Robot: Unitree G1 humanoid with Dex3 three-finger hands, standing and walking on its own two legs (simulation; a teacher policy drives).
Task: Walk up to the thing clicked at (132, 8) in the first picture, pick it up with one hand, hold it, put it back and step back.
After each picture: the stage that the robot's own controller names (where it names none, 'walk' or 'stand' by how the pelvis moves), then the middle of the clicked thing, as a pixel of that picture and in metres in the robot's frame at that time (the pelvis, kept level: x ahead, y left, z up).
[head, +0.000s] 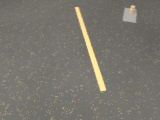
stand; (132, 10) +2.14 -0.77 -0.72
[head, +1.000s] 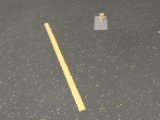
walk; (101, 17) +2.09 -0.18 -0.68
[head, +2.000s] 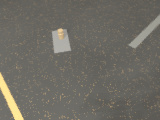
walk; (60, 34) +1.46 +0.26 -0.71
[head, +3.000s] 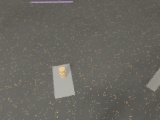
walk; (62, 72) +0.96 +0.27 -0.71
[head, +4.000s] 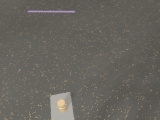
walk; (62, 106) +0.60 +0.24 -0.71
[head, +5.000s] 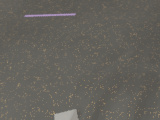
walk; out of the picture +0.40 +0.20 -0.70
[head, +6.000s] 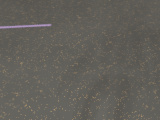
stand; out of the picture +0.34 +0.19 -0.71
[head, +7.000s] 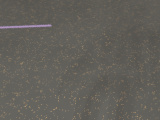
stand; out of the picture +0.35 +0.19 -0.73
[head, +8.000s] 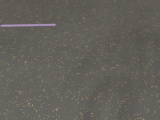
stand; out of the picture +0.35 +0.18 -0.73
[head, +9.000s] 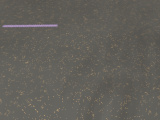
stand; out of the picture +0.34 +0.18 -0.73
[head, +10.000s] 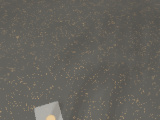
go down; out of the picture +0.37 +0.18 -0.68
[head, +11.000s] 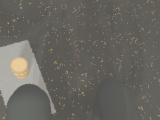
go down; (20, 68) +0.43 +0.21 -0.29
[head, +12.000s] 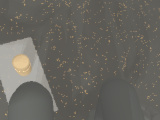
close in; (22, 65) +0.43 +0.22 -0.28
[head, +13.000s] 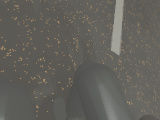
close in; out of the picture +0.42 +0.26 -0.22
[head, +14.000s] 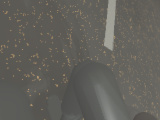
close; out of the picture +0.41 +0.26 -0.22
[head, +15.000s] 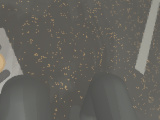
lift; out of the picture +0.36 +0.25 -0.14
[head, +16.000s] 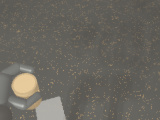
lift; (28, 92) +0.32 +0.18 +0.01
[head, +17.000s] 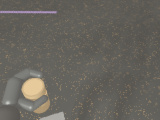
hold; (37, 96) +0.31 +0.16 +0.00
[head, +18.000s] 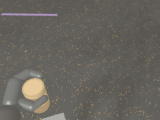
hold; (37, 96) +0.32 +0.17 +0.00
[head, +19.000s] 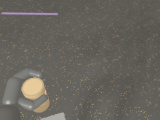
crouch; (36, 95) +0.32 +0.17 +0.00
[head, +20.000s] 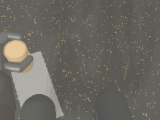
crouch; (20, 57) +0.43 +0.19 -0.09
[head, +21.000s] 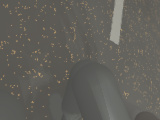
lower; out of the picture +0.43 +0.28 -0.23
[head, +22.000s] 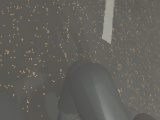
lower; out of the picture +0.43 +0.29 -0.23
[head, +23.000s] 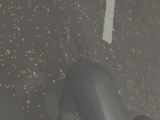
lower; out of the picture +0.43 +0.28 -0.23
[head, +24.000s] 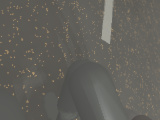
lower; out of the picture +0.43 +0.28 -0.23
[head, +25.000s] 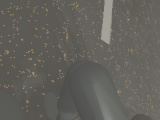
loosen; out of the picture +0.43 +0.28 -0.23
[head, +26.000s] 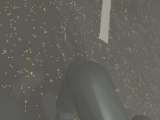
withdraw; out of the picture +0.43 +0.27 -0.23
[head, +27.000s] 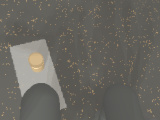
walk; (36, 62) +0.46 +0.20 -0.33
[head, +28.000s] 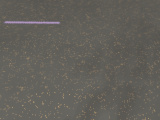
stand; out of the picture +0.38 +0.15 -0.66
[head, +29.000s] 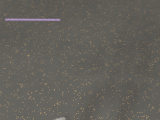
stand; out of the picture +0.39 +0.17 -0.67
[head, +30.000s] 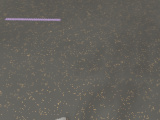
stand; out of the picture +0.38 +0.16 -0.67
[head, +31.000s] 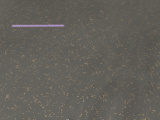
stand; out of the picture +0.40 +0.17 -0.72
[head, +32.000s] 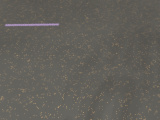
stand; out of the picture +0.38 +0.18 -0.73
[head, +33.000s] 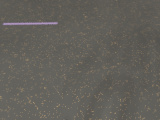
walk; out of the picture +0.37 +0.18 -0.72
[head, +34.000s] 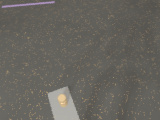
walk; (62, 100) +0.57 +0.21 -0.71
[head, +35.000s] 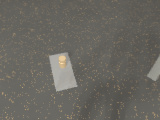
walk; (62, 61) +0.88 +0.16 -0.70
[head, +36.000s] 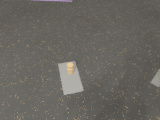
stand; (70, 68) +1.01 +0.14 -0.71
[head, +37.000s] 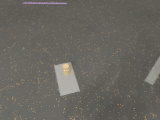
stand; (66, 69) +1.03 +0.17 -0.72
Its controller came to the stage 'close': yes
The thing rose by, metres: 0.71
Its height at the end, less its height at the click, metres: +0.00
